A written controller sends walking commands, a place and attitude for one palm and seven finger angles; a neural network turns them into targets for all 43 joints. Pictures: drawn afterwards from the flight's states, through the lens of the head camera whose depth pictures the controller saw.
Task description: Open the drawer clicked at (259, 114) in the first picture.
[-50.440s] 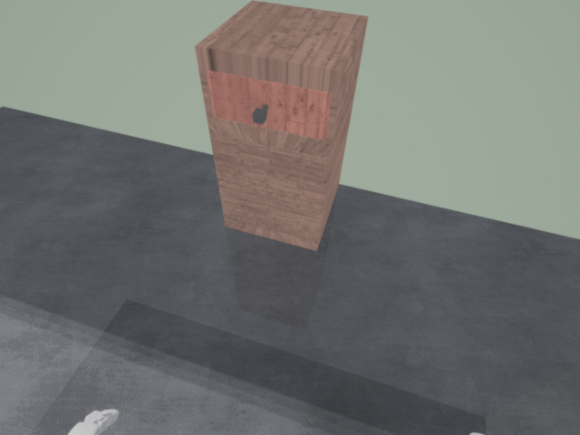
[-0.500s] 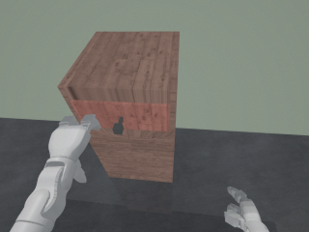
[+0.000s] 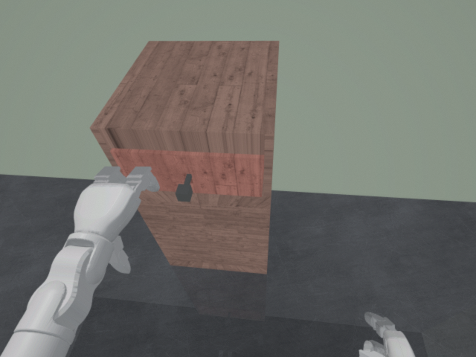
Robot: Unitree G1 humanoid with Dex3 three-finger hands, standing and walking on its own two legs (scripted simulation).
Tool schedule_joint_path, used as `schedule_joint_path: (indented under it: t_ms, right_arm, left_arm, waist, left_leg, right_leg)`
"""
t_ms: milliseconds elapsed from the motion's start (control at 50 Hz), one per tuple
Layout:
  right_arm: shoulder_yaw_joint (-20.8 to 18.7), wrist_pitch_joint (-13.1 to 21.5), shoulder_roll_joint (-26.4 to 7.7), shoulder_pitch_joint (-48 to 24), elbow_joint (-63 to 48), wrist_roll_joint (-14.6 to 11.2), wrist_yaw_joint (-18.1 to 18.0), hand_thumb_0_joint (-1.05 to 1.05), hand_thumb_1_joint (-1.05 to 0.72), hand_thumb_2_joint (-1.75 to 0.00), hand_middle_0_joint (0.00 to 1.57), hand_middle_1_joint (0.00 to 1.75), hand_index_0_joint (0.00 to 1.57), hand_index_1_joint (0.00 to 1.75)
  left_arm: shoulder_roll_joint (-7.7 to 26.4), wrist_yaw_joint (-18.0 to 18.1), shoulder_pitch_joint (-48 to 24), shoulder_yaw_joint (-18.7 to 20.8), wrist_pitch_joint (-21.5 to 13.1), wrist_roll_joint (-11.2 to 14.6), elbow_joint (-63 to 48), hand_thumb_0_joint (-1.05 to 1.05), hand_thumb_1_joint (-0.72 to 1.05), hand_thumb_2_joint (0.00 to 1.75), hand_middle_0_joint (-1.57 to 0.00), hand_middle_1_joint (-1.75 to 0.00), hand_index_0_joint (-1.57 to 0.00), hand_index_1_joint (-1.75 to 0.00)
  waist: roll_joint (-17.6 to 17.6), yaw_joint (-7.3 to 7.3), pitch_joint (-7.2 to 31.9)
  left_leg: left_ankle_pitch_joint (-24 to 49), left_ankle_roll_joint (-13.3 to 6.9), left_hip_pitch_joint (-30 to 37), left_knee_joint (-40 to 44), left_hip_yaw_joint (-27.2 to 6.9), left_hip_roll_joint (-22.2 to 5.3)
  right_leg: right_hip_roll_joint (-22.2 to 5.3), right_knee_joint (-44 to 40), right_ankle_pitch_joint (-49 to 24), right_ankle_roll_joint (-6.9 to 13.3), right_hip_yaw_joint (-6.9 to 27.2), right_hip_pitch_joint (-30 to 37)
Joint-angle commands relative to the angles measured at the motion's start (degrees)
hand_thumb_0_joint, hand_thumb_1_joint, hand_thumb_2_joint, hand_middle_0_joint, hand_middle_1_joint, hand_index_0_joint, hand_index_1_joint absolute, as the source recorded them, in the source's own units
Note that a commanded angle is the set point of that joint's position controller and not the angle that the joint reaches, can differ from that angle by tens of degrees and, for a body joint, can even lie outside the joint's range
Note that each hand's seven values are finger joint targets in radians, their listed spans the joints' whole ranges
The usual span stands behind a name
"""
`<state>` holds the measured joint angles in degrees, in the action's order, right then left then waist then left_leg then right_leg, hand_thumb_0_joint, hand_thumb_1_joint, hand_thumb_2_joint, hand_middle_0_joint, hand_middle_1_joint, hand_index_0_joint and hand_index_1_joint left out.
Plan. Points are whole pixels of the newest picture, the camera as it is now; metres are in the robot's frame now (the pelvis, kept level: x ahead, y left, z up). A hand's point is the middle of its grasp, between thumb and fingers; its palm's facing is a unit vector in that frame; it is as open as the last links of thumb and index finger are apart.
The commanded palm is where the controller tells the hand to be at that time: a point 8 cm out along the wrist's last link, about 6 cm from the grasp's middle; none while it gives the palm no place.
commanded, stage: move the hooked fingers above the handle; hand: left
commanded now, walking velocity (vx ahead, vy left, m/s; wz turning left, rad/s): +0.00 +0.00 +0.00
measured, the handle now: (186, 187) +0.51 +0.22 -0.11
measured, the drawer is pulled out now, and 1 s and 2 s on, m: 0.01 0.01 0.01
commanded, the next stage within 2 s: none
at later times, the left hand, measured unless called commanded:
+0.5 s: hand (141, 206) +0.35 +0.23 +0.04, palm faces +0.00 -0.06 -1.00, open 13.8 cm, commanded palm +0.33 +0.23 +0.09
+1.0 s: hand (155, 199) +0.40 +0.23 +0.00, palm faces -0.05 -0.02 -1.00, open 13.8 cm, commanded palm +0.38 +0.23 +0.05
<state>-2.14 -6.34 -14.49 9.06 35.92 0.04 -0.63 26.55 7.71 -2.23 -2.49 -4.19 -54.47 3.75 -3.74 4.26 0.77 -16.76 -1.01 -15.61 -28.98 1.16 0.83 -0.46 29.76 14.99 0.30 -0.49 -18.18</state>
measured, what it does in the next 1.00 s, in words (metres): stands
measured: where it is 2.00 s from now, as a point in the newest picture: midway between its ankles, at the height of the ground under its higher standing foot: outside the picture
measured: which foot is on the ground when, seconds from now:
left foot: down 0.00-1.00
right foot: down 0.00-1.00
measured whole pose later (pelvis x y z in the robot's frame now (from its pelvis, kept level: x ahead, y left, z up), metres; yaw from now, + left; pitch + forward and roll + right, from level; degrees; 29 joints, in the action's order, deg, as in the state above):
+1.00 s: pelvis +0.00 +0.00 -0.02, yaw +0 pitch +13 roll +0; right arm -4.0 -6.7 -13.9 14.2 37.9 0.0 -0.8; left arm 24.6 17.4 -26.6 -2.7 -2.6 -61.1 41.4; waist -2.6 -1.0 5.4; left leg -20.9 -0.8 -31.6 -39.6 1.4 0.0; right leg 0.2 39.4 18.4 0.7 -0.3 -34.0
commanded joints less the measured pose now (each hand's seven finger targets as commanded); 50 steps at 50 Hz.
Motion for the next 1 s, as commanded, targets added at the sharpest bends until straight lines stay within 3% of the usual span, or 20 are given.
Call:
schedule_joint_path:
  t_ms: [0, 80, 100, 140, 200, 240, 300, 340, 400, 440, 500, 580, 640, 660, 720, 760, 800, 840, 900, 980]
  right_arm:
    - [-1.36, 2.84, -5.51, -6.71, -8.78, -1.04, -0.26, 0.00, -0.90, -0.90, 0.20, 0.30, 0.20, 0.30]
    - [-1.23, 2.61, -5.84, -7.18, -9.46, -1.10, -0.23, 0.00, -0.90, -0.90, 0.20, 0.30, 0.20, 0.30]
    - [-1.05, 2.59, -5.79, -7.16, -9.55, -1.10, -0.30, 0.00, -0.90, -0.90, 0.20, 0.30, 0.20, 0.30]
    - [-0.89, 2.50, -6.16, -6.68, -9.02, -1.22, -0.68, 0.00, -0.90, -0.90, 0.20, 0.30, 0.20, 0.30]
    - [-0.70, 2.65, -6.18, -5.40, -8.46, -0.97, -1.28, 0.00, -0.90, -0.90, 0.20, 0.30, 0.20, 0.30]
    - [-0.96, 2.85, -6.11, -4.63, -8.29, -0.62, -1.45, 0.00, -0.90, -0.90, 0.20, 0.30, 0.20, 0.30]
    - [-1.38, 3.22, -5.43, -3.52, -7.89, -0.43, -1.61, 0.00, -0.90, -0.90, 0.20, 0.30, 0.20, 0.30]
    - [-1.62, 3.21, -5.57, -2.55, -7.14, -0.45, -1.67, 0.00, -0.90, -0.90, 0.20, 0.30, 0.20, 0.30]
    - [-1.81, 3.25, -5.52, -1.69, -6.58, -0.85, -1.56, 0.00, -0.90, -0.90, 0.20, 0.30, 0.20, 0.30]
    - [-2.25, 3.22, -6.06, -0.74, -6.29, -0.85, -1.50, 0.00, -0.90, -0.90, 0.20, 0.30, 0.20, 0.30]
    - [-2.83, 2.99, -6.29, 0.13, -6.96, -0.71, -1.16, 0.00, -0.90, -0.90, 0.20, 0.30, 0.20, 0.30]
    - [-3.14, 2.34, -6.82, 1.42, -6.89, -0.73, -1.15, 0.00, -0.90, -0.90, 0.20, 0.30, 0.20, 0.30]
    - [-3.42, 2.05, -7.16, 2.47, -6.39, -0.34, -1.41, 0.00, -0.90, -0.90, 0.20, 0.30, 0.20, 0.30]
    - [-3.49, 1.94, -7.04, 2.86, -6.45, -0.21, -1.39, 0.00, -0.90, -0.90, 0.20, 0.30, 0.20, 0.30]
    - [-3.94, 1.92, -6.76, 4.14, -5.63, -0.04, -1.21, 0.00, -0.90, -0.90, 0.20, 0.30, 0.20, 0.30]
    - [-3.94, 1.73, -6.91, 4.81, -5.19, -0.02, -1.13, 0.00, -0.90, -0.90, 0.20, 0.30, 0.20, 0.30]
    - [-4.12, 1.80, -6.75, 5.15, -4.76, 0.04, -0.90, 0.00, -0.90, -0.90, 0.20, 0.30, 0.20, 0.30]
    - [-4.20, 1.61, -7.14, 5.54, -4.45, 0.15, -0.81, 0.00, -0.90, -0.90, 0.20, 0.30, 0.20, 0.30]
    - [-4.27, 1.55, -7.29, 6.60, -4.14, -0.23, -0.72, 0.00, -0.90, -0.90, 0.20, 0.30, 0.20, 0.30]
    - [-4.41, 1.27, -7.72, 8.34, -3.70, -0.25, -1.27, 0.00, -0.90, -0.90, 0.20, 0.30, 0.20, 0.30]
  left_arm:
    - [10.76, 3.82, -15.92, 7.52, 2.42, 0.63, -7.45, 0.00, -0.50, 0.30, -0.30, -1.20, -0.30, -1.20]
    - [10.12, 1.79, -15.81, 5.02, 4.62, 0.62, -8.73, 0.00, -0.50, 0.30, -0.30, -1.20, -0.30, -1.20]
    - [8.30, 1.07, -15.82, 3.15, 4.97, 0.78, -7.03, 0.00, -0.50, 0.30, -0.30, -1.20, -0.30, -1.20]
    - [8.35, -0.12, -18.73, 2.78, 4.73, 0.84, -4.08, 0.00, -0.50, 0.30, -0.30, -1.20, -0.30, -1.20]
    - [9.82, -0.44, -24.46, 3.14, 2.83, -0.23, -0.61, 0.00, -0.50, 0.30, -0.30, -1.20, -0.30, -1.20]
    - [12.00, 0.42, -27.48, 5.06, 0.91, -1.28, -1.01, 0.00, -0.50, 0.30, -0.30, -1.20, -0.30, -1.20]
    - [12.42, 2.77, -29.33, 6.42, -1.49, -2.02, -0.22, 0.00, -0.50, 0.30, -0.30, -1.20, -0.30, -1.20]
    - [13.44, 4.32, -30.54, 7.87, -1.79, -2.42, 3.21, 0.00, -0.50, 0.30, -0.30, -1.20, -0.30, -1.20]
    - [11.14, 5.87, -31.71, 6.20, -0.75, -2.64, 9.31, 0.00, -0.50, 0.30, -0.30, -1.20, -0.30, -1.20]
    - [11.75, 6.14, -32.25, 6.83, 0.29, -3.07, 12.41, 0.00, -0.50, 0.30, -0.30, -1.20, -0.30, -1.20]
    - [9.10, 5.89, -31.75, 3.65, 1.04, -3.12, 11.29, 0.00, -0.50, 0.30, -0.30, -1.20, -0.30, -1.20]
    - [7.91, 4.79, -31.81, 2.35, 0.56, -2.46, 13.16, 0.00, -0.50, 0.30, -0.30, -1.20, -0.30, -1.20]
    - [11.15, 5.53, -35.36, 5.21, -1.36, -3.04, 13.19, 0.00, -0.50, 0.30, -0.30, -1.20, -0.30, -1.20]
    - [11.29, 6.21, -35.53, 5.52, -2.00, -3.69, 12.95, 0.00, -0.50, 0.30, -0.30, -1.20, -0.30, -1.20]
    - [11.29, 8.92, -37.10, 6.64, -3.23, -4.74, 14.66, 0.00, -0.50, 0.30, -0.30, -1.20, -0.30, -1.20]
    - [13.09, 10.81, -38.24, 8.55, -3.02, -5.46, 17.13, 0.00, -0.50, 0.30, -0.30, -1.20, -0.30, -1.20]
    - [11.30, 12.34, -39.07, 7.25, -2.12, -5.94, 19.72, 0.00, -0.50, 0.30, -0.30, -1.20, -0.30, -1.20]
    - [12.74, 13.20, -39.20, 8.48, -0.70, -6.50, 22.70, 0.00, -0.50, 0.30, -0.30, -1.20, -0.30, -1.20]
    - [9.43, 12.70, -41.61, 4.39, 1.33, -6.48, 27.27, 0.00, -0.50, 0.30, -0.30, -1.20, -0.30, -1.20]
    - [8.87, 10.38, -46.41, 2.37, 0.85, -6.03, 30.54, 0.00, -0.50, 0.30, -0.30, -1.20, -0.30, -1.20]
  waist:
    - [2.54, -0.30, 13.73]
    - [1.82, -0.44, 15.27]
    - [3.24, -0.85, 14.21]
    - [5.68, -1.93, 11.82]
    - [6.53, -2.09, 11.19]
    - [4.20, -1.63, 13.44]
    - [0.75, -1.22, 17.43]
    - [0.94, -1.41, 17.77]
    - [2.14, -2.16, 15.75]
    - [4.06, -2.27, 17.55]
    - [2.68, -2.38, 22.64]
    - [4.68, -3.55, 21.02]
    - [5.49, -3.72, 20.61]
    - [3.30, -3.38, 21.94]
    - [1.98, -3.66, 22.32]
    - [1.68, -3.57, 22.77]
    - [1.13, -3.98, 23.22]
    - [2.04, -3.96, 24.67]
    - [2.85, -5.45, 23.77]
    - [5.56, -7.22, 24.81]
  left_leg:
    - [16.67, -0.25, 2.55, 3.73, -0.03, 0.54]
    - [16.95, -0.30, 3.72, 4.13, -0.11, 0.43]
    - [16.28, -0.48, 3.30, 3.92, -0.09, 0.54]
    - [13.48, -0.67, 2.14, 4.00, 0.08, 0.45]
    - [10.81, -0.87, 1.02, 3.65, -0.01, 0.88]
    - [11.67, -0.81, 1.66, 2.89, -0.15, 0.95]
    - [14.33, -0.76, 2.20, 1.41, -0.17, 1.20]
    - [15.10, -0.60, 1.12, 0.60, -0.31, 1.18]
    - [14.07, -0.55, -1.75, -0.04, 0.07, 1.13]
    - [14.69, -0.70, -2.68, -0.68, 0.34, 1.07]
    - [18.70, -0.79, -1.25, -2.22, 0.67, 1.08]
    - [18.26, -1.11, -2.81, -3.03, 0.51, 0.94]
    - [18.09, -1.32, -4.10, -3.62, 0.13, 0.94]
    - [18.54, -1.24, -3.70, -3.89, 0.18, 1.07]
    - [20.16, -1.04, -3.75, -5.21, 0.01, 0.85]
    - [18.98, -1.00, -5.48, -5.65, 0.02, 1.07]
    - [18.97, -1.02, -6.11, -6.39, 0.59, 1.09]
    - [19.79, -0.96, -7.35, -6.90, 0.64, 1.13]
    - [17.97, -1.11, -8.38, -7.28, 1.07, 1.04]
    - [16.17, -1.67, -8.65, -8.22, 0.91, 1.06]
  right_leg:
    - [1.08, -2.78, -12.30, 2.23, -0.28, 7.01]
    - [1.04, -2.93, -11.98, 2.21, -0.22, 8.19]
    - [1.05, -3.10, -11.75, 2.06, -0.30, 7.45]
    - [1.24, -3.89, -9.60, 1.83, -0.23, 5.59]
    - [1.19, -3.68, -7.18, 1.86, -0.35, 3.99]
    - [1.28, -3.05, -7.47, 2.09, -0.08, 4.04]
    - [1.20, -1.35, -10.11, 2.48, 0.06, 4.47]
    - [1.52, -0.63, -10.82, 2.49, 0.10, 3.59]
    - [1.57, 0.26, -10.45, 2.52, -0.46, 1.48]
    - [1.74, 0.76, -11.49, 2.42, -0.31, 2.11]
    - [1.51, 2.08, -16.44, 2.39, 0.11, 3.43]
    - [1.65, 2.45, -16.73, 2.20, 0.07, 2.17]
    - [1.64, 2.91, -16.60, 2.29, 0.30, 1.53]
    - [1.61, 3.53, -16.70, 2.40, 0.47, 1.24]
    - [1.82, 4.88, -16.86, 2.67, -0.05, -1.17]
    - [1.87, 5.64, -16.23, 2.69, -0.06, -1.39]
    - [1.93, 6.10, -16.78, 2.67, -0.09, -2.33]
    - [2.11, 6.67, -17.80, 2.69, -0.07, -1.67]
    - [2.12, 6.49, -17.23, 2.37, -0.12, -3.14]
    - [2.01, 6.09, -16.71, 1.92, 0.30, -3.58]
